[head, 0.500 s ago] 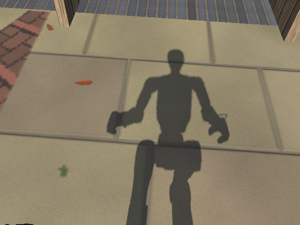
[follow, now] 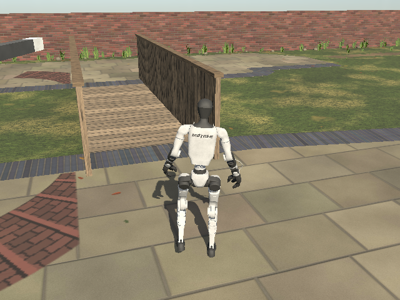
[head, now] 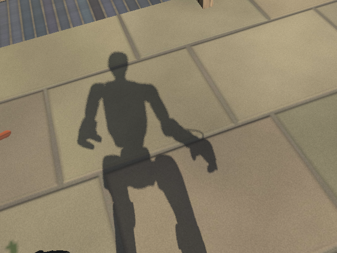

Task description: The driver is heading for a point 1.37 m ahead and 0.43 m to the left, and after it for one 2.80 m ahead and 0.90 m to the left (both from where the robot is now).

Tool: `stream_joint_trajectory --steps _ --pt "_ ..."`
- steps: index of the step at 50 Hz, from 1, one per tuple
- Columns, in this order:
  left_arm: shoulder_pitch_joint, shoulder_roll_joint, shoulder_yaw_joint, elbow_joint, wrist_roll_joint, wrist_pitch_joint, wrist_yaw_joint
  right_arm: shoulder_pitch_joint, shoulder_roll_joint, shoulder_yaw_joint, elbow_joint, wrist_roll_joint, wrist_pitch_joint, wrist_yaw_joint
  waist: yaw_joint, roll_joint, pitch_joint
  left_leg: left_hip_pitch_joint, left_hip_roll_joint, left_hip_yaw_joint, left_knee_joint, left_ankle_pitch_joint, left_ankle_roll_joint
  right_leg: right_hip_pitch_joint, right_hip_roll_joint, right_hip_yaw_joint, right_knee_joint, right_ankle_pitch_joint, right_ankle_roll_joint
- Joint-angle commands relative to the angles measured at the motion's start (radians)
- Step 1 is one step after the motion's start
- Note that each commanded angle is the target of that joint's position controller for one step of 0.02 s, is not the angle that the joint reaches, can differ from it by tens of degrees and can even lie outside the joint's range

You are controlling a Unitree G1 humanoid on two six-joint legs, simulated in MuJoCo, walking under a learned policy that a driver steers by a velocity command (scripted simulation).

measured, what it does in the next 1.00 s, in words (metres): steps on the spot, turning left: left foot, then right foot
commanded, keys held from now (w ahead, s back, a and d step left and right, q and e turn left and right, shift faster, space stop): q+shift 0.62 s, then shift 0.02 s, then e+shift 0.36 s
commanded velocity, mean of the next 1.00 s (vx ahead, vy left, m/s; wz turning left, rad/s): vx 0.00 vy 0.00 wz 0.40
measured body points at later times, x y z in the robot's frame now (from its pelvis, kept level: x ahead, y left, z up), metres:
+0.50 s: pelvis +0.02 +0.04 -0.01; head +0.07 +0.09 +0.44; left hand +0.07 +0.37 -0.12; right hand +0.27 -0.18 -0.08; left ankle -0.01 +0.12 -0.74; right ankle +0.02 -0.11 -0.66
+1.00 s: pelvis +0.08 +0.05 -0.01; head +0.11 +0.07 +0.44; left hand +0.06 +0.37 -0.11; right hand +0.37 -0.08 -0.09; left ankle -0.02 +0.12 -0.70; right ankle +0.16 -0.06 -0.74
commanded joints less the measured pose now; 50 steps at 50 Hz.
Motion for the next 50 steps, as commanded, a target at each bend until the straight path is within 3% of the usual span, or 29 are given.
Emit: stream_joint_trajectory --steps 1,4,8,12,16,18,19,20,21,22,23,24,25,26,27,30,33,36,39,41,43,44,45,46,47,48,49,50 --pt "-0.037 0.078 0.012 -0.024 0.025 -0.034 0.017 0.051 -0.059 -0.007 -0.026 0.014 0.004 -0.004 0.010 -0.213 -0.164 0.056 -0.012 -0.068 -0.004 0.107 -0.025 0.116 -0.216 0.046 -0.190 0.453 -0.153" --pt "-0.030 0.143 0.035 0.000 0.019 -0.022 0.038 -0.008 -0.078 -0.008 -0.074 0.015 0.010 -0.009 0.045 -0.203 -0.097 -0.023 -0.010 -0.052 -0.076 0.092 -0.033 0.169 -0.268 0.064 -0.220 0.341 -0.173" --pt "-0.024 0.137 0.041 0.022 0.013 -0.009 0.045 -0.012 -0.051 -0.004 -0.116 0.013 0.026 0.001 0.060 -0.167 -0.060 -0.091 0.029 -0.041 -0.101 0.044 -0.036 0.208 -0.333 0.079 -0.242 0.234 -0.202" --pt "-0.046 0.148 0.056 0.034 0.007 -0.010 0.034 -0.011 -0.016 0.003 -0.158 0.009 0.034 0.020 0.054 -0.145 -0.077 -0.050 0.037 0.004 -0.184 0.020 -0.014 0.224 -0.347 0.008 -0.207 0.363 -0.204" --pt "-0.056 0.175 0.076 0.041 -0.023 -0.012 0.014 -0.006 -0.018 -0.004 -0.201 0.018 0.049 0.041 0.041 -0.162 -0.128 0.042 0.006 0.065 -0.317 0.027 0.037 0.263 -0.362 -0.065 -0.117 0.536 -0.158" --pt "-0.068 0.176 0.082 0.050 -0.045 -0.012 0.003 0.031 -0.025 -0.015 -0.210 0.021 0.060 0.046 0.006 -0.161 -0.150 0.146 -0.027 0.093 -0.458 0.107 0.078 0.248 -0.348 -0.119 -0.022 0.542 -0.100" --pt "-0.048 0.163 0.082 0.070 -0.053 -0.011 -0.003 0.091 -0.046 -0.029 -0.198 0.019 0.059 0.036 -0.028 -0.123 -0.170 0.269 -0.062 0.088 -0.573 0.226 0.114 0.191 -0.305 -0.168 0.091 0.526 -0.045" --pt "-0.020 0.140 0.078 0.075 -0.040 -0.016 -0.008 0.181 -0.147 -0.067 -0.187 0.016 0.052 0.013 -0.059 0.033 -0.199 0.478 -0.005 -0.074 -0.649 0.611 0.187 0.004 -0.210 -0.213 0.322 0.325 0.038" --pt "-0.093 0.074 0.055 -0.006 0.013 -0.028 -0.004 0.191 -0.301 -0.097 -0.206 -0.003 0.040 0.000 -0.036 0.325 -0.208 0.662 0.247 -0.519 -0.658 1.010 0.393 -0.393 -0.016 -0.185 0.633 -0.401 0.144" --pt "-0.157 0.109 0.059 -0.009 0.015 -0.031 0.002 0.203 -0.248 -0.078 -0.224 -0.031 0.004 0.016 -0.091 0.161 -0.332 0.643 0.311 -0.606 -0.710 0.886 0.490 -0.430 0.011 0.070 0.781 -0.491 0.142" --pt "-0.176 0.130 0.064 -0.016 -0.012 -0.031 0.005 0.160 -0.216 -0.065 -0.219 -0.022 -0.020 0.018 -0.065 0.085 -0.271 0.604 0.274 -0.518 -0.733 0.762 0.455 -0.462 -0.005 0.112 0.794 -0.413 0.120" --pt "-0.165 0.127 0.065 -0.007 -0.018 -0.035 0.013 0.107 -0.191 -0.060 -0.217 0.003 -0.029 0.009 -0.025 0.030 -0.198 0.554 0.209 -0.451 -0.742 0.646 0.394 -0.478 -0.019 0.127 0.737 -0.313 0.102" --pt "-0.153 0.146 0.071 0.001 -0.007 -0.036 0.024 0.046 -0.160 -0.049 -0.229 0.021 -0.025 -0.002 0.004 0.005 -0.155 0.512 0.175 -0.416 -0.742 0.613 0.351 -0.486 -0.029 0.134 0.677 -0.225 0.098" --pt "-0.130 0.156 0.076 0.010 -0.001 -0.036 0.028 0.002 -0.146 -0.040 -0.245 0.022 -0.019 -0.015 0.032 0.017 -0.150 0.457 0.143 -0.383 -0.744 0.637 0.330 -0.430 -0.023 0.139 0.644 -0.165 0.100" --pt "-0.109 0.148 0.074 0.020 0.001 -0.037 0.026 -0.011 -0.147 -0.038 -0.257 0.013 -0.014 -0.022 0.042 0.026 -0.164 0.432 0.123 -0.369 -0.741 0.676 0.323 -0.389 0.001 0.134 0.631 -0.121 0.108" --pt "-0.088 0.112 0.060 0.039 -0.009 -0.039 0.023 0.014 -0.163 -0.044 -0.259 0.012 -0.009 -0.033 0.037 0.019 -0.189 0.428 0.085 -0.368 -0.722 0.682 0.312 -0.340 0.043 0.141 0.489 -0.066 0.134" --pt "-0.069 0.110 0.053 0.062 -0.015 -0.033 0.020 -0.003 -0.156 -0.037 -0.264 0.008 0.000 -0.040 0.030 0.065 -0.196 0.416 0.077 -0.357 -0.699 0.598 0.292 -0.296 0.041 0.134 0.369 -0.018 0.150" --pt "-0.067 0.104 0.044 0.074 -0.020 -0.027 0.008 0.000 -0.103 -0.008 -0.252 -0.016 0.001 -0.032 -0.002 0.100 -0.198 0.354 0.085 -0.331 -0.683 0.599 0.286 -0.185 0.000 0.104 0.308 -0.009 0.146" --pt "-0.060 0.087 0.030 0.078 -0.023 -0.032 -0.008 -0.018 -0.021 0.036 -0.221 -0.040 -0.011 -0.013 -0.007 0.104 -0.173 0.302 0.094 -0.308 -0.686 0.571 0.283 -0.051 -0.035 0.083 0.192 -0.014 0.116" --pt "-0.054 0.106 0.033 0.071 -0.029 -0.038 -0.015 -0.041 -0.046 0.035 -0.204 -0.038 -0.019 -0.007 0.012 0.101 -0.120 0.276 0.083 -0.288 -0.670 0.503 0.263 0.014 -0.015 0.052 0.050 0.041 0.083" --pt "-0.075 0.187 0.048 0.044 -0.024 -0.044 -0.014 0.012 -0.101 0.016 -0.185 -0.033 -0.024 -0.016 -0.006 0.035 -0.089 0.308 0.027 -0.263 -0.620 0.374 0.206 0.020 -0.030 0.116 -0.032 0.335 0.041" --pt "-0.077 0.250 0.063 0.034 -0.027 -0.047 -0.012 0.059 -0.109 0.008 -0.191 -0.046 -0.029 -0.022 -0.054 -0.075 -0.093 0.296 -0.051 -0.201 -0.549 0.274 0.167 0.023 -0.077 0.211 -0.003 0.539 -0.007" --pt "-0.047 0.260 0.074 0.048 -0.043 -0.048 -0.016 0.046 -0.093 0.010 -0.202 -0.051 -0.030 -0.029 -0.049 -0.177 -0.110 0.278 -0.126 -0.104 -0.472 0.226 0.115 0.011 -0.119 0.307 -0.035 0.525 -0.084" --pt "-0.002 0.244 0.075 0.052 -0.045 -0.049 -0.017 0.001 -0.083 0.008 -0.215 -0.046 -0.029 -0.038 -0.013 -0.229 -0.124 0.232 -0.161 -0.070 -0.383 0.162 0.080 0.041 -0.173 0.434 -0.082 0.505 -0.152" --pt "0.044 0.227 0.072 0.061 -0.036 -0.048 -0.013 -0.042 -0.058 0.009 -0.232 -0.034 -0.027 -0.043 0.016 -0.281 -0.136 0.149 -0.198 -0.075 -0.311 0.030 0.066 0.097 -0.221 0.547 -0.118 0.507 -0.211" --pt "0.099 0.219 0.071 0.071 -0.028 -0.053 -0.011 -0.082 -0.038 0.011 -0.253 -0.025 -0.022 -0.042 0.051 -0.311 -0.147 0.034 -0.215 -0.112 -0.191 -0.206 0.060 0.183 -0.263 0.632 -0.150 0.527 -0.254" --pt "0.128 0.229 0.076 0.077 -0.026 -0.062 -0.007 -0.093 -0.034 0.009 -0.265 -0.018 -0.022 -0.038 0.066 -0.279 -0.172 -0.040 -0.200 -0.163 -0.067 -0.281 0.055 0.246 -0.283 0.661 -0.150 0.536 -0.265" --pt "0.105 0.237 0.082 0.073 -0.033 -0.063 0.002 -0.084 -0.025 0.008 -0.262 -0.012 -0.023 -0.032 0.046 -0.221 -0.188 -0.059 -0.172 -0.190 -0.049 -0.238 0.051 0.262 -0.260 0.616 -0.127 0.528 -0.234"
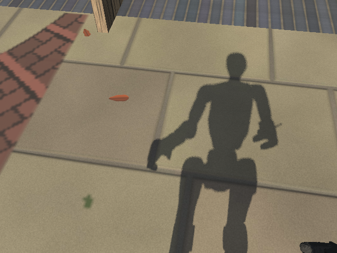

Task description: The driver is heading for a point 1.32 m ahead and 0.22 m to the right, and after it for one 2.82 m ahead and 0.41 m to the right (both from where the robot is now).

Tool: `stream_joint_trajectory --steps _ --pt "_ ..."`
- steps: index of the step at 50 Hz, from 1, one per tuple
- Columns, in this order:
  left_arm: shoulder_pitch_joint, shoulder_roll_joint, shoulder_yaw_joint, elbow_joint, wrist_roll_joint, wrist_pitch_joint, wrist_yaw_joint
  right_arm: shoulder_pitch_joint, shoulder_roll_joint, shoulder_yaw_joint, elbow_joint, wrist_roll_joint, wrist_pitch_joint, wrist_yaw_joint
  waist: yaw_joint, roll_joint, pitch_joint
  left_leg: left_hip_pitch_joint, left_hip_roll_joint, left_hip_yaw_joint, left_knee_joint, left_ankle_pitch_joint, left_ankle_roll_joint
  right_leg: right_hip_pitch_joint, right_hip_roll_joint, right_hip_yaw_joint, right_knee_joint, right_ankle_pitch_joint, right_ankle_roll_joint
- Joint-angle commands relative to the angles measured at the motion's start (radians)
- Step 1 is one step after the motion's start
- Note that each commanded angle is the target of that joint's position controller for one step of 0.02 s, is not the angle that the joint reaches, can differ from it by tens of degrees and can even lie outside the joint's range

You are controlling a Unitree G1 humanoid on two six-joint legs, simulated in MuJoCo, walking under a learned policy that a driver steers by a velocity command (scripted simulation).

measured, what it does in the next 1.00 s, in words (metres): walks ahead: left foot, then right foot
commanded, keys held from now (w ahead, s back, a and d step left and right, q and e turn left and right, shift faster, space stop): e+shift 0.14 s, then w+e+shift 0.26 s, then w+shift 0.08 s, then w+q+shift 0.52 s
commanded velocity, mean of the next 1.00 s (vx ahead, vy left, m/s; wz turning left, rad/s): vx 0.63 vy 0.00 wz -0.21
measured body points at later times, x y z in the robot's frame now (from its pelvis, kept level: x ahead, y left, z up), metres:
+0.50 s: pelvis +0.09 +0.01 +0.01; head +0.09 +0.03 +0.46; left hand +0.36 +0.18 -0.08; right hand -0.02 -0.26 -0.09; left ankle +0.02 +0.13 -0.73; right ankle +0.10 -0.22 -0.62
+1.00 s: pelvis +0.38 -0.21 +0.00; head +0.39 -0.21 +0.45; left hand +0.46 +0.07 -0.12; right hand +0.47 -0.53 -0.09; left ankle +0.49 -0.09 -0.63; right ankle +0.28 -0.31 -0.73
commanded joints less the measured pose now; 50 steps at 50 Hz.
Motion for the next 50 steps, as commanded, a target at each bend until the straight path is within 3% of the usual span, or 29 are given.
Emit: stream_joint_trajectory --steps 1,2,4,5,7,8,9,10,11,13,17,20,25,29,32,34,35,36,37,38,39,40,41,42,43,44,45,47,50 --pt "-0.012 0.208 0.065 -0.069 -0.018 -0.012 0.025 -0.015 -0.093 -0.044 -0.096 0.015 -0.018 0.002 -0.036 -0.155 -0.162 -0.218 0.035 -0.061 0.097 -0.051 -0.024 0.308 -0.254 0.406 -0.169 0.490 -0.237" --pt "-0.043 0.195 0.067 -0.080 -0.031 0.006 0.035 -0.018 -0.082 -0.043 -0.090 0.018 -0.023 0.005 -0.039 -0.153 -0.162 -0.193 0.035 -0.045 -0.009 -0.001 -0.036 0.295 -0.216 0.375 -0.171 0.446 -0.202" --pt "-0.076 0.194 0.075 -0.102 -0.028 0.049 0.049 0.007 -0.057 -0.041 -0.072 0.027 -0.034 0.021 -0.041 -0.180 -0.183 -0.074 0.004 -0.007 -0.147 0.105 -0.053 0.230 -0.167 0.357 -0.168 0.418 -0.176" --pt "-0.087 0.197 0.079 -0.114 -0.025 0.062 0.050 0.039 -0.058 -0.044 -0.059 0.031 -0.037 0.030 -0.046 -0.195 -0.193 -0.010 -0.007 0.005 -0.221 0.146 -0.053 0.195 -0.154 0.357 -0.166 0.397 -0.167" --pt "-0.131 0.184 0.078 -0.138 -0.039 0.073 0.049 0.141 -0.076 -0.061 -0.019 0.030 -0.039 0.037 -0.095 -0.185 -0.202 0.168 -0.006 0.035 -0.461 0.335 -0.037 0.089 -0.110 0.350 -0.134 0.245 -0.120" --pt "-0.105 0.139 0.065 -0.139 -0.037 0.074 0.050 0.197 -0.128 -0.080 -0.003 0.028 -0.034 0.030 -0.102 -0.093 -0.222 0.345 0.111 -0.058 -0.529 0.327 0.007 -0.095 -0.040 0.292 -0.053 -0.116 -0.065" --pt "-0.045 0.054 0.043 -0.147 -0.026 0.067 0.043 0.200 -0.231 -0.100 -0.023 0.008 -0.024 0.022 -0.075 0.217 -0.203 0.440 0.388 -0.440 -0.638 -0.033 0.132 -0.369 0.118 0.103 0.243 -0.360 -0.015" --pt "-0.057 0.114 0.051 -0.176 -0.023 0.039 0.038 0.160 -0.248 -0.096 -0.045 -0.034 -0.043 0.031 -0.060 0.251 -0.113 0.306 0.528 -0.648 -0.720 -0.258 0.215 -0.478 0.002 0.124 0.416 -0.286 -0.013" --pt "-0.075 0.169 0.064 -0.165 -0.023 0.028 0.032 0.098 -0.200 -0.082 -0.064 -0.023 -0.063 0.021 -0.042 0.178 -0.041 0.272 0.488 -0.566 -0.725 -0.283 0.202 -0.511 -0.041 0.098 0.500 -0.190 -0.016" --pt "-0.035 0.167 0.067 -0.120 -0.008 0.022 0.025 0.078 -0.166 -0.072 -0.059 0.014 -0.085 -0.002 -0.035 0.098 -0.030 0.324 0.392 -0.355 -0.708 -0.132 0.121 -0.546 -0.073 0.050 0.588 -0.051 0.011" --pt "-0.058 0.104 0.041 -0.132 -0.024 0.004 0.003 0.221 -0.151 -0.060 -0.014 0.002 -0.121 0.001 -0.094 0.082 -0.003 0.346 0.338 -0.122 -0.713 0.048 0.085 -0.606 -0.111 -0.008 0.727 0.115 0.023" --pt "-0.085 0.101 0.036 -0.150 -0.031 -0.001 -0.004 0.282 -0.151 -0.058 0.013 -0.007 -0.128 0.011 -0.115 0.079 0.038 0.363 0.346 -0.042 -0.726 0.110 0.089 -0.656 -0.124 0.004 0.714 0.192 0.039" --pt "-0.133 0.055 0.014 -0.170 -0.033 -0.016 -0.011 0.372 -0.135 -0.049 0.079 -0.009 -0.131 0.027 -0.119 0.040 0.128 0.386 0.390 -0.001 -0.771 0.166 0.159 -0.717 -0.091 0.061 0.567 0.235 0.028" --pt "-0.257 0.017 -0.020 -0.216 -0.015 -0.048 -0.046 0.426 -0.124 -0.030 0.143 0.022 -0.109 0.030 -0.123 0.024 0.181 0.416 0.403 0.024 -0.804 0.323 0.203 -0.677 -0.134 -0.082 0.333 0.246 0.000" --pt "-0.358 -0.002 -0.037 -0.261 -0.027 -0.082 -0.081 0.476 -0.154 -0.028 0.181 0.041 -0.097 0.026 -0.143 0.045 0.199 0.443 0.417 0.030 -0.806 0.495 0.212 -0.557 -0.109 -0.119 0.171 0.185 -0.015" --pt "-0.327 0.033 -0.025 -0.267 -0.027 -0.093 -0.086 0.453 -0.198 -0.034 0.194 0.048 -0.091 0.024 -0.090 0.099 0.146 0.440 0.407 0.067 -0.729 0.780 0.192 -0.347 -0.045 -0.148 0.049 0.103 -0.043" --pt "-0.263 0.073 -0.007 -0.261 -0.026 -0.091 -0.078 0.462 -0.221 -0.037 0.210 0.045 -0.093 0.022 -0.040 0.153 0.068 0.431 0.413 0.070 -0.635 1.054 0.182 -0.173 -0.005 -0.162 0.040 0.075 -0.061" --pt "-0.067 0.129 0.024 -0.218 -0.037 -0.085 -0.062 0.442 -0.232 -0.034 0.223 0.034 -0.092 0.020 0.084 0.198 -0.059 0.359 0.395 0.102 -0.431 1.252 0.160 0.112 0.031 -0.175 0.031 0.083 -0.089" --pt "0.187 0.183 0.056 -0.151 -0.043 -0.069 -0.038 0.401 -0.224 -0.027 0.208 0.020 -0.100 0.016 0.225 0.208 -0.207 0.125 0.344 0.119 -0.142 1.155 0.113 0.502 -0.026 -0.106 0.080 0.087 -0.102" --pt "0.351 0.288 0.076 -0.103 -0.018 -0.054 -0.008 0.444 -0.056 0.012 0.154 -0.009 -0.114 0.021 0.199 -0.038 -0.425 -0.206 0.211 0.082 0.268 0.415 0.069 0.892 -0.312 0.279 0.074 -0.247 -0.135" --pt "0.367 0.280 0.061 -0.106 0.025 -0.069 -0.016 0.483 -0.018 0.023 0.124 0.059 -0.147 0.025 0.151 -0.257 -0.628 -0.295 0.118 -0.106 0.494 0.068 0.071 0.912 -0.444 0.708 -0.186 -0.646 -0.199" --pt "0.293 0.193 0.038 -0.088 0.020 -0.077 -0.023 0.361 -0.094 -0.009 0.090 0.108 -0.148 0.020 0.139 -0.230 -0.410 -0.420 0.151 -0.102 0.588 0.122 0.068 0.769 -0.422 0.671 -0.313 -0.623 -0.157" --pt "0.238 0.134 0.023 -0.069 0.007 -0.081 -0.024 0.291 -0.088 -0.011 0.070 0.109 -0.140 0.015 0.115 -0.194 -0.223 -0.490 0.190 -0.059 0.601 0.194 0.064 0.620 -0.408 0.504 -0.304 -0.472 -0.140" --pt "0.172 0.099 0.016 -0.054 0.011 -0.083 -0.024 0.270 -0.069 -0.010 0.074 0.083 -0.130 0.010 0.065 -0.120 -0.130 -0.455 0.238 -0.042 0.560 0.272 0.060 0.461 -0.379 0.351 -0.297 -0.290 -0.133" --pt "0.119 0.050 0.007 -0.042 0.027 -0.089 -0.025 0.303 -0.053 -0.017 0.087 0.066 -0.111 0.016 0.006 -0.140 -0.084 -0.384 0.274 -0.049 0.523 0.342 0.057 0.336 -0.332 0.220 -0.308 -0.173 -0.123" --pt "0.080 0.010 0.002 -0.027 0.035 -0.093 -0.025 0.342 -0.027 -0.017 0.100 0.073 -0.088 0.029 -0.033 -0.174 -0.068 -0.324 0.298 -0.049 0.515 0.375 0.056 0.264 -0.308 0.123 -0.325 -0.096 -0.117" --pt "0.048 -0.011 0.002 -0.016 0.028 -0.097 -0.025 0.343 -0.015 -0.019 0.103 0.080 -0.066 0.037 -0.050 -0.166 -0.039 -0.315 0.311 -0.037 0.507 0.373 0.054 0.230 -0.296 0.040 -0.350 -0.024 -0.115" --pt "0.006 -0.004 0.006 0.003 0.015 -0.106 -0.021 0.289 -0.004 -0.019 0.083 0.073 -0.032 0.041 -0.072 -0.138 0.048 -0.362 0.322 -0.021 0.494 0.372 0.048 0.162 -0.291 -0.090 -0.397 0.088 -0.102" --pt "-0.014 0.023 0.009 0.009 0.032 -0.108 -0.006 0.196 -0.021 -0.016 0.036 0.060 -0.026 0.045 -0.084 -0.105 0.131 -0.418 0.300 0.006 0.372 0.505 0.038 0.127 -0.246 -0.239 -0.446 0.184 -0.107"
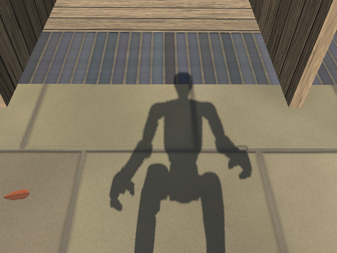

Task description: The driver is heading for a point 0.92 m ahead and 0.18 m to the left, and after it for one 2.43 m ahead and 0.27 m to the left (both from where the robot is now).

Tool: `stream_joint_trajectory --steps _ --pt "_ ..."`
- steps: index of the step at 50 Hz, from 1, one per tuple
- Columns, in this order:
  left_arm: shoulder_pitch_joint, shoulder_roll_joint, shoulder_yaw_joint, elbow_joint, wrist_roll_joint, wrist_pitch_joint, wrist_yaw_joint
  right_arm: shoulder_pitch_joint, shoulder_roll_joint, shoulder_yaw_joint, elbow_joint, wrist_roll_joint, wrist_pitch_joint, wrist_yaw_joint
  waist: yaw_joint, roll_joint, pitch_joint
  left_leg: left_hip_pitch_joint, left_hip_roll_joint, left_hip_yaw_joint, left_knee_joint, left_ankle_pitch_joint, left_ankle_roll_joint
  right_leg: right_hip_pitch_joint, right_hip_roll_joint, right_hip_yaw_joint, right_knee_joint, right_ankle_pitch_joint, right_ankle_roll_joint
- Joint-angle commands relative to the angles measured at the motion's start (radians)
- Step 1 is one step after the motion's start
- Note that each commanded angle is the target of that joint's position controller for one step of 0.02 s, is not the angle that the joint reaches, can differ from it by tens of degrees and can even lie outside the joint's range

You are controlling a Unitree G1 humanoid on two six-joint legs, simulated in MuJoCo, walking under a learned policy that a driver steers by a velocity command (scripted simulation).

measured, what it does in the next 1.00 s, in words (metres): walks ahead, turning left: left foot, then right foot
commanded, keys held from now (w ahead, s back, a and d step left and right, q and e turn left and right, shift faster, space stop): w+q+shift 0.46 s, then w+shift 0.02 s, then w+e+shift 0.38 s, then e+shift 0.14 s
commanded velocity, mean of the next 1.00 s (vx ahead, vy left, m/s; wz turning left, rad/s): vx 0.96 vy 0.00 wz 0.31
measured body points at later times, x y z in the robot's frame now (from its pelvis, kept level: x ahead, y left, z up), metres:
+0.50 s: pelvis +0.42 +0.06 +0.01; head +0.43 +0.10 +0.46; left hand +0.58 +0.38 -0.03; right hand +0.54 -0.18 -0.10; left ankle +0.35 +0.08 -0.73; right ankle +0.70 -0.06 -0.65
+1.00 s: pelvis +0.87 +0.19 +0.01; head +0.90 +0.20 +0.46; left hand +0.73 +0.41 -0.12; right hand +1.21 +0.09 -0.02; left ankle +1.04 +0.41 -0.68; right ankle +0.81 +0.09 -0.73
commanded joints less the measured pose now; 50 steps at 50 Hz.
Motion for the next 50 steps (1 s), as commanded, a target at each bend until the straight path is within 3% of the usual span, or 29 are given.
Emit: stream_joint_trajectory --steps 1,4,6,8,9,10,11,12,13,14,15,16,19,22,25,29,32,33,34,35,36,37,38,39,41,44,46,48,50 --pt "-0.189 0.048 -0.007 -0.097 0.011 -0.028 0.014 0.017 0.036 0.025 -0.067 -0.010 0.006 0.015 -0.090 -0.120 0.163 -0.024 0.031 -0.019 -0.101 0.135 -0.001 -0.188 -0.220 0.036 -0.270 0.277 -0.116" --pt "-0.143 0.129 0.010 -0.087 -0.001 -0.020 0.029 -0.099 0.016 0.030 -0.108 -0.015 -0.012 0.051 -0.058 -0.035 0.190 -0.009 0.002 0.063 -0.333 0.233 0.039 -0.073 -0.232 -0.051 -0.290 0.386 -0.094" --pt "-0.144 0.195 0.023 -0.091 -0.002 -0.006 0.036 -0.127 -0.011 0.022 -0.128 -0.013 -0.021 0.071 -0.073 -0.043 0.154 0.101 -0.066 0.161 -0.443 0.237 0.073 0.006 -0.237 -0.096 -0.218 0.785 -0.075" --pt "-0.153 0.267 0.041 -0.103 -0.019 0.020 0.040 -0.011 -0.078 -0.010 -0.118 0.006 -0.009 0.068 -0.158 -0.131 0.036 0.276 -0.164 0.235 -0.427 0.124 0.106 0.107 -0.255 -0.097 -0.002 1.314 -0.073" --pt "-0.191 0.293 0.049 -0.120 -0.030 0.032 0.035 0.144 -0.132 -0.037 -0.092 0.010 0.006 0.062 -0.249 -0.173 -0.047 0.462 -0.194 0.234 -0.404 0.033 0.135 0.078 -0.269 -0.083 0.203 1.451 -0.084" --pt "-0.232 0.278 0.045 -0.140 -0.038 0.030 0.029 0.371 -0.216 -0.081 -0.033 0.004 0.022 0.049 -0.353 -0.161 -0.157 0.779 -0.217 0.186 -0.442 0.001 0.176 -0.060 -0.252 -0.041 0.491 1.391 -0.088" --pt "-0.263 0.160 0.013 -0.134 -0.040 0.013 0.020 0.458 -0.237 -0.093 0.014 0.015 0.031 0.029 -0.375 0.020 -0.093 0.935 -0.195 0.064 -0.559 0.028 0.217 -0.299 -0.084 -0.028 0.949 0.570 -0.036" --pt "-0.113 -0.036 -0.042 -0.209 -0.026 -0.033 0.009 0.314 -0.275 -0.076 -0.025 -0.020 0.011 0.033 -0.118 0.401 -0.123 1.077 -0.060 -0.464 -0.717 -0.117 0.391 -0.699 0.111 0.145 1.328 -0.266 -0.004" --pt "-0.153 0.053 -0.050 -0.257 -0.035 -0.078 0.003 0.263 -0.190 -0.050 -0.088 -0.042 -0.024 0.044 -0.139 0.267 -0.279 1.114 0.069 -0.840 -0.964 -0.468 0.445 -0.808 0.091 0.360 1.320 -0.209 -0.054" --pt "-0.268 0.127 -0.031 -0.278 -0.059 -0.093 0.004 0.259 -0.138 -0.043 -0.094 -0.045 -0.052 0.049 -0.148 0.078 -0.164 0.998 0.084 -0.872 -1.070 -0.571 0.377 -0.826 0.047 0.367 1.219 -0.120 -0.090" --pt "-0.297 0.116 -0.032 -0.280 -0.056 -0.092 0.013 0.218 -0.122 -0.038 -0.088 -0.044 -0.074 0.058 -0.090 -0.114 -0.073 0.836 0.068 -0.830 -1.080 -0.551 0.334 -0.782 0.007 0.366 1.099 -0.044 -0.096" --pt "-0.282 0.096 -0.034 -0.266 -0.033 -0.081 0.020 0.154 -0.111 -0.034 -0.096 -0.041 -0.087 0.058 -0.041 -0.177 -0.030 0.698 0.031 -0.744 -1.049 -0.464 0.316 -0.707 -0.027 0.379 1.014 0.004 -0.081" --pt "-0.247 0.105 -0.022 -0.247 -0.007 -0.037 0.027 0.076 -0.084 -0.022 -0.113 -0.033 -0.089 0.026 0.004 -0.120 0.028 0.492 -0.085 -0.514 -1.060 -0.246 0.302 -0.591 -0.073 0.377 0.820 0.057 -0.008" --pt "-0.431 0.052 -0.038 -0.311 0.016 -0.025 0.030 0.128 -0.059 -0.012 -0.082 -0.016 -0.078 -0.012 -0.070 -0.086 0.089 0.387 -0.166 -0.356 -1.057 -0.024 0.268 -0.551 -0.039 0.295 0.519 0.235 0.050" --pt "-0.524 0.002 -0.051 -0.343 0.002 -0.031 0.012 0.170 -0.057 -0.012 -0.042 -0.020 -0.061 -0.023 -0.145 -0.006 0.066 0.377 -0.184 -0.269 -1.038 -0.026 0.202 -0.446 -0.002 0.227 0.247 0.484 0.066" --pt "-0.583 0.048 -0.032 -0.355 -0.031 -0.049 -0.010 0.249 -0.037 -0.006 0.029 -0.025 -0.065 -0.020 -0.212 0.062 0.079 0.619 -0.081 -0.272 -1.013 0.049 0.183 -0.504 -0.027 0.219 0.100 0.565 0.012" --pt "-0.457 0.126 0.007 -0.330 -0.047 -0.051 -0.009 0.231 -0.092 -0.019 0.051 -0.059 -0.053 -0.019 -0.120 0.095 -0.006 0.883 -0.017 -0.219 -0.867 0.723 0.148 -0.481 0.036 0.132 0.110 0.357 -0.072" --pt "-0.307 0.166 0.027 -0.297 -0.063 -0.042 -0.001 0.195 -0.119 -0.024 0.049 -0.082 -0.047 -0.015 -0.028 0.129 -0.098 0.916 -0.014 -0.187 -0.700 1.002 0.139 -0.356 0.062 0.111 0.151 0.289 -0.105" --pt "-0.057 0.185 0.033 -0.239 -0.068 -0.026 0.005 0.096 -0.129 -0.021 0.027 -0.095 -0.043 -0.014 0.119 0.121 -0.204 0.784 -0.027 -0.137 -0.429 1.081 0.118 -0.082 0.024 0.149 0.174 0.299 -0.140" --pt "0.175 0.202 0.018 -0.176 -0.059 -0.007 0.004 0.041 -0.041 0.008 -0.007 -0.123 -0.052 -0.016 0.178 -0.089 -0.332 0.513 -0.105 -0.098 -0.010 0.519 0.093 0.242 -0.061 0.356 0.282 0.146 -0.167" --pt "0.151 0.243 0.030 -0.146 -0.030 -0.023 -0.020 0.284 0.065 0.037 -0.022 -0.043 -0.078 0.003 -0.017 -0.611 -0.401 0.098 -0.302 -0.110 0.266 -0.332 0.005 0.496 -0.287 1.083 -0.044 -0.257 -0.386" --pt "0.076 0.110 0.010 -0.173 -0.019 -0.020 -0.018 0.212 -0.037 0.039 -0.015 -0.014 -0.104 0.009 0.033 -0.355 -0.287 -0.028 -0.210 -0.168 0.248 -0.253 0.042 0.470 -0.285 1.178 -0.137 -0.475 -0.356" --pt "0.045 0.083 0.005 -0.183 -0.008 -0.015 -0.012 0.034 -0.077 0.036 -0.053 -0.013 -0.123 0.019 0.058 -0.177 -0.162 -0.034 -0.177 -0.159 0.192 -0.195 0.056 0.331 -0.259 1.017 -0.129 -0.328 -0.324" --pt "0.031 0.102 0.005 -0.176 -0.006 -0.017 -0.025 -0.085 -0.055 0.043 -0.084 -0.042 -0.138 0.017 0.039 0.018 -0.067 0.012 -0.162 -0.136 0.098 -0.183 0.065 0.169 -0.198 0.917 -0.150 -0.153 -0.299" --pt "-0.012 0.085 -0.006 -0.165 -0.009 -0.022 -0.028 -0.099 -0.022 0.043 -0.101 -0.068 -0.148 0.014 -0.038 0.009 -0.023 0.071 -0.127 -0.139 -0.065 -0.142 0.042 0.039 -0.119 0.785 -0.169 0.037 -0.308" --pt "-0.006 0.076 -0.013 -0.143 -0.048 -0.016 -0.013 -0.116 -0.021 0.045 -0.124 -0.080 -0.142 0.005 -0.071 -0.046 0.046 0.067 -0.115 -0.097 -0.245 -0.168 -0.028 -0.073 -0.095 0.704 -0.180 0.292 -0.327" --pt "-0.016 0.113 -0.002 -0.133 -0.051 -0.002 0.012 -0.250 0.006 0.059 -0.184 -0.091 -0.151 0.010 -0.050 -0.047 0.105 0.147 -0.166 -0.022 -0.481 -0.059 -0.065 -0.226 -0.035 0.602 -0.163 0.576 -0.285" --pt "0.039 0.135 0.012 -0.098 -0.045 0.030 0.028 -0.319 0.047 0.066 -0.211 -0.102 -0.156 0.022 -0.001 -0.086 0.054 0.357 -0.254 0.025 -0.671 0.217 -0.065 -0.351 0.033 0.541 -0.122 0.646 -0.194" --pt "0.104 0.129 0.016 -0.064 -0.049 0.053 0.040 -0.316 0.022 0.044 -0.221 -0.083 -0.149 0.023 0.012 -0.124 -0.001 0.509 -0.301 -0.006 -0.760 0.360 -0.064 -0.359 0.048 0.582 -0.070 0.553 -0.131"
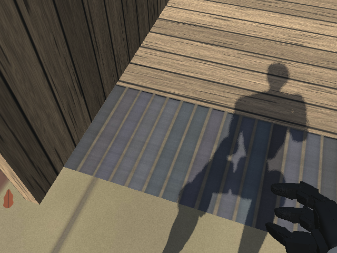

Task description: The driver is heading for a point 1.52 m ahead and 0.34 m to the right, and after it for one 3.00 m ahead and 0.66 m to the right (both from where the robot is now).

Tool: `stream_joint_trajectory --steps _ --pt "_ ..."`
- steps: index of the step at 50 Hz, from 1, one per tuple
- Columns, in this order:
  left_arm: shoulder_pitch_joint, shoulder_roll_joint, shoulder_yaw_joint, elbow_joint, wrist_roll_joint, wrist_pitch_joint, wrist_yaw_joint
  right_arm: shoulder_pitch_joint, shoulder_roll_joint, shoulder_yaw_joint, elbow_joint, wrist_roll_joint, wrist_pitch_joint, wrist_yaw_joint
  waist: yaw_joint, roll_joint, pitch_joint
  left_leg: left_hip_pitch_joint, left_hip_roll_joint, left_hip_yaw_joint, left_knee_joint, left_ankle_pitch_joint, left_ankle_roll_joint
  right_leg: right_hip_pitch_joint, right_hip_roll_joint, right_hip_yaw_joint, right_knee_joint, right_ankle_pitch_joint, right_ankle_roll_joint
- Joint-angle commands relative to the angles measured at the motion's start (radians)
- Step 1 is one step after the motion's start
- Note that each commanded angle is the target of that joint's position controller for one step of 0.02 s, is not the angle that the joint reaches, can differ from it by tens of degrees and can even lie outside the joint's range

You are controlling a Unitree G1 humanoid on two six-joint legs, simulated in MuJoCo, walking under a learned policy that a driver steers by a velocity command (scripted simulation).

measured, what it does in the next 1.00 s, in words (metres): walks ahead, turning right: left foot, then right foot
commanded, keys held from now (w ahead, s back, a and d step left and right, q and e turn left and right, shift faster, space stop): e+shift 0.46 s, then shift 0.04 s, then q+shift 0.50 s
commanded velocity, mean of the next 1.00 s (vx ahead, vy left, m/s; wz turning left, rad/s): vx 0.13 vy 0.00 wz -0.32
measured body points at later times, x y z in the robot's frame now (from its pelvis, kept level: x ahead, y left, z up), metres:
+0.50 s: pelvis +0.21 +0.02 -0.01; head +0.23 -0.03 +0.44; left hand +0.51 +0.18 -0.07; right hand +0.19 -0.31 -0.12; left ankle +0.30 +0.12 -0.74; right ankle +0.21 -0.12 -0.72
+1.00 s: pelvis +0.23 +0.01 -0.02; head +0.27 +0.03 +0.43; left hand +0.49 +0.21 -0.12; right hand +0.25 -0.30 -0.11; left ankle +0.25 +0.11 -0.74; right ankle +0.20 -0.11 -0.73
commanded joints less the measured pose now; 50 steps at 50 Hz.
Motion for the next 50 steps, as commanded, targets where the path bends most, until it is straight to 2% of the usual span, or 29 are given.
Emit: stream_joint_trajectory --steps 1,3,4,5,6,7,8,9,10,12,14,15,18,23,25,26,27,28,29,30,31,32,36,40,43,46,48,49,50 --pt "-0.030 0.180 0.056 -0.051 -0.009 0.012 0.028 -0.044 -0.089 -0.044 -0.089 0.021 -0.003 -0.004 -0.065 -0.098 -0.055 0.444 -0.147 0.095 -0.147 0.198 -0.010 -0.332 -0.109 0.195 0.006 0.494 0.020" --pt "-0.088 0.184 0.066 -0.070 -0.012 0.018 0.037 -0.016 -0.134 -0.069 -0.101 0.030 0.004 -0.025 -0.116 -0.116 -0.094 0.514 -0.125 0.060 -0.211 0.196 0.001 -0.276 -0.094 0.223 0.163 0.542 0.067" --pt "-0.149 0.191 0.070 -0.095 -0.013 0.023 0.041 0.103 -0.146 -0.079 -0.076 0.023 0.005 -0.036 -0.192 -0.115 -0.166 0.645 -0.092 0.060 -0.250 0.280 0.011 -0.282 -0.064 0.202 0.325 0.565 0.104" --pt "-0.164 0.142 0.056 -0.131 0.007 0.029 0.041 0.304 -0.173 -0.085 -0.032 0.011 0.013 -0.042 -0.254 -0.079 -0.335 0.894 0.084 -0.049 -0.147 0.407 0.074 -0.357 -0.041 0.153 0.623 0.298 0.139" --pt "0.005 0.012 0.019 -0.138 0.034 0.042 0.040 0.379 -0.187 -0.071 -0.027 -0.012 0.031 -0.041 -0.174 0.198 -0.494 1.105 0.406 -0.331 -0.005 0.992 0.216 -0.546 0.068 0.052 0.987 -0.556 0.170" --pt "0.181 0.111 0.016 -0.135 0.010 0.052 0.028 0.367 -0.156 -0.061 -0.024 -0.011 0.045 -0.024 -0.118 0.304 -0.660 1.137 0.557 -0.550 -0.020 0.895 0.316 -0.567 -0.040 0.079 1.183 -0.504 0.182" --pt "0.108 0.172 0.028 -0.142 -0.009 0.069 0.025 0.235 -0.144 -0.071 -0.050 0.012 0.063 -0.027 -0.107 0.244 -0.584 1.027 0.503 -0.521 -0.113 0.429 0.360 -0.633 -0.131 0.002 1.237 -0.362 0.202" --pt "-0.018 0.223 0.046 -0.153 -0.003 0.084 0.033 0.164 -0.071 -0.053 -0.060 0.020 0.081 -0.037 -0.125 0.102 -0.409 0.845 0.382 -0.338 -0.178 0.242 0.302 -0.668 -0.164 -0.075 1.163 -0.257 0.214" --pt "-0.085 0.239 0.061 -0.167 0.001 0.097 0.041 0.130 -0.058 -0.043 -0.058 0.020 0.096 -0.044 -0.115 0.036 -0.302 0.695 0.316 -0.240 -0.222 0.176 0.263 -0.655 -0.183 -0.099 1.142 -0.193 0.226" --pt "-0.125 0.180 0.052 -0.204 0.000 0.113 0.042 0.082 -0.092 -0.056 -0.018 0.014 0.104 -0.045 -0.077 0.062 -0.150 0.452 0.247 -0.072 -0.288 0.211 0.239 -0.584 -0.223 -0.131 0.997 -0.175 0.227" --pt "-0.173 0.114 0.033 -0.235 0.010 0.104 0.044 0.097 -0.125 -0.074 0.023 0.008 0.094 -0.044 -0.086 0.077 -0.141 0.416 0.253 0.008 -0.328 0.324 0.258 -0.564 -0.243 -0.162 0.863 -0.146 0.224" --pt "-0.190 0.113 0.031 -0.242 0.015 0.100 0.041 0.107 -0.144 -0.082 0.039 0.007 0.092 -0.045 -0.091 0.070 -0.174 0.444 0.278 0.018 -0.332 0.347 0.274 -0.558 -0.259 -0.161 0.817 -0.107 0.219" --pt "-0.223 0.145 0.035 -0.248 0.014 0.105 0.022 0.067 -0.174 -0.095 0.057 0.021 0.103 -0.048 -0.085 0.062 -0.217 0.437 0.299 0.102 -0.356 0.206 0.268 -0.471 -0.282 -0.168 0.671 0.041 0.187" --pt "-0.330 0.208 0.052 -0.290 0.011 0.133 -0.010 0.071 -0.233 -0.116 0.086 0.046 0.113 -0.025 -0.109 0.089 -0.146 0.429 0.313 0.216 -0.349 -0.024 0.214 -0.365 -0.265 -0.235 0.451 0.067 0.131" --pt "-0.356 0.204 0.054 -0.307 0.020 0.134 -0.015 0.105 -0.246 -0.120 0.107 0.063 0.119 -0.015 -0.109 0.067 -0.139 0.456 0.314 0.229 -0.278 -0.031 0.183 -0.306 -0.231 -0.259 0.305 0.047 0.100" --pt "-0.340 0.201 0.056 -0.300 0.028 0.131 -0.010 0.133 -0.233 -0.115 0.124 0.074 0.123 -0.012 -0.101 0.041 -0.144 0.433 0.286 0.244 -0.208 -0.051 0.149 -0.226 -0.195 -0.262 0.201 0.093 0.075" --pt "-0.285 0.240 0.067 -0.284 0.033 0.126 0.002 0.199 -0.193 -0.100 0.154 0.070 0.126 -0.006 -0.092 -0.044 -0.158 0.352 0.229 0.287 -0.090 -0.112 0.082 -0.084 -0.211 -0.193 0.091 0.271 0.033" --pt "-0.265 0.349 0.083 -0.303 0.042 0.121 0.023 0.255 -0.128 -0.069 0.132 0.013 0.127 0.007 -0.134 -0.356 -0.205 0.099 0.090 0.380 0.228 -0.577 -0.030 0.111 -0.503 0.160 0.068 0.669 -0.092" --pt "-0.293 0.323 0.066 -0.322 0.070 0.103 0.023 0.194 -0.165 -0.080 0.127 0.019 0.137 -0.005 -0.072 -0.282 -0.249 0.034 0.042 0.241 0.439 -0.688 -0.062 -0.008 -0.598 0.216 0.030 0.630 -0.236" --pt "-0.311 0.244 0.039 -0.305 0.077 0.085 0.015 0.161 -0.198 -0.089 0.139 0.050 0.149 -0.011 -0.063 -0.166 -0.235 0.075 0.068 0.179 0.495 -0.636 -0.054 -0.072 -0.529 0.094 0.020 0.573 -0.205" --pt "-0.361 0.187 0.020 -0.279 0.071 0.070 0.011 0.195 -0.163 -0.082 0.157 0.062 0.158 -0.015 -0.102 -0.142 -0.215 0.100 0.079 0.154 0.462 -0.580 -0.048 -0.102 -0.469 -0.002 0.021 0.487 -0.143" --pt "-0.402 0.162 0.011 -0.268 0.067 0.061 0.009 0.224 -0.153 -0.080 0.187 0.059 0.168 -0.022 -0.115 -0.130 -0.204 0.130 0.078 0.141 0.448 -0.527 -0.059 -0.123 -0.441 -0.065 0.018 0.444 -0.106" --pt "-0.475 0.197 0.023 -0.246 0.068 0.064 0.032 0.249 -0.192 -0.094 0.181 0.066 0.184 -0.032 -0.131 -0.153 -0.148 0.175 0.056 0.175 0.418 -0.419 -0.089 -0.173 -0.435 -0.167 0.006 0.429 -0.108" --pt "-0.443 0.195 0.035 -0.212 0.062 0.079 0.051 0.212 -0.141 -0.078 0.131 0.064 0.197 -0.024 -0.092 -0.135 -0.139 0.155 0.092 0.192 0.324 -0.449 -0.078 -0.109 -0.507 -0.152 0.001 0.380 -0.135" --pt "-0.455 0.203 0.049 -0.195 0.056 0.080 0.050 0.230 -0.137 -0.082 0.107 0.062 0.206 -0.013 -0.101 -0.138 -0.149 0.196 0.091 0.222 0.257 -0.460 -0.056 -0.098 -0.530 -0.179 0.015 0.429 -0.128" --pt "-0.482 0.214 0.062 -0.180 0.037 0.077 0.047 0.268 -0.133 -0.089 0.094 0.061 0.217 0.000 -0.130 -0.142 -0.160 0.265 0.081 0.253 0.141 -0.426 -0.015 -0.094 -0.541 -0.228 0.063 0.458 -0.085" --pt "-0.497 0.198 0.066 -0.163 0.017 0.080 0.044 0.330 -0.136 -0.102 0.105 0.059 0.223 0.000 -0.170 -0.107 -0.165 0.389 0.039 0.274 -0.049 -0.274 0.038 -0.152 -0.501 -0.310 0.174 0.368 -0.003" --pt "-0.446 0.168 0.065 -0.140 0.020 0.081 0.038 0.370 -0.194 -0.124 0.109 0.052 0.220 -0.014 -0.170 0.027 -0.146 0.486 0.064 0.154 -0.175 -0.035 0.096 -0.260 -0.415 -0.381 0.340 0.182 0.081" --pt "-0.487 0.114 0.049 -0.191 0.063 0.079 0.034 0.401 -0.351 -0.163 0.090 0.045 0.209 -0.036 -0.157 0.363 -0.112 0.648 0.315 -0.255 -0.213 0.437 0.247 -0.609 -0.243 -0.438 0.663 -0.292 0.197"
Keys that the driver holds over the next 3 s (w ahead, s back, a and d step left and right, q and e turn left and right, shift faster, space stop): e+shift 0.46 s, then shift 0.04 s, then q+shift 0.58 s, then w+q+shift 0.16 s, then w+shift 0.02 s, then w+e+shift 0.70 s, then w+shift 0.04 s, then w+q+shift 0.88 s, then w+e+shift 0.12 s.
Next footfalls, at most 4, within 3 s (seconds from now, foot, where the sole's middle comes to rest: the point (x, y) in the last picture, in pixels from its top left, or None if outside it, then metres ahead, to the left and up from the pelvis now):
0.10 left None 0.34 0.11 -0.78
0.54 right None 0.23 -0.14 -0.78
0.98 left None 0.29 0.10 -0.78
1.60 right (240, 236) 0.54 -0.17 -0.78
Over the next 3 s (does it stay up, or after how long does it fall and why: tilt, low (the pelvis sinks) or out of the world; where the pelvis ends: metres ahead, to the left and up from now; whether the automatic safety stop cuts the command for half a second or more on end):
stays up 1.55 -0.41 -0.02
